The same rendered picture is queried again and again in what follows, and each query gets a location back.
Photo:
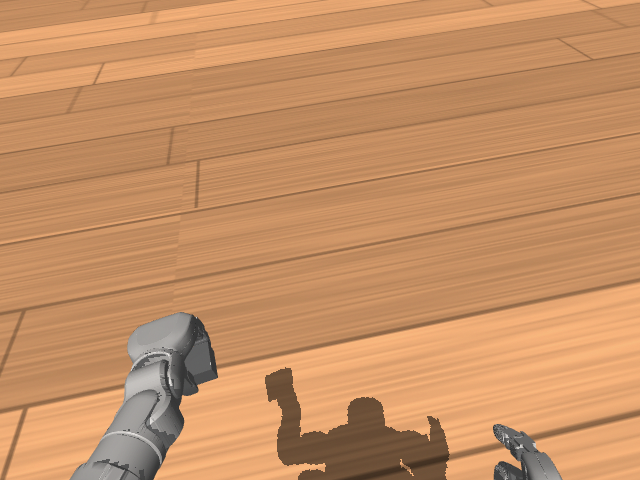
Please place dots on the small box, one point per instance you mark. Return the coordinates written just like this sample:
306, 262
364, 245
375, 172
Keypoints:
200, 362

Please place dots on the left robot arm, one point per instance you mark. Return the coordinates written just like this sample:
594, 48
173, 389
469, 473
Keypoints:
147, 423

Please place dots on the right robot hand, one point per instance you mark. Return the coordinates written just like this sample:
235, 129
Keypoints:
535, 465

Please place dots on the left robot hand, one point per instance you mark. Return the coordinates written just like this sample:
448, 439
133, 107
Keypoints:
178, 332

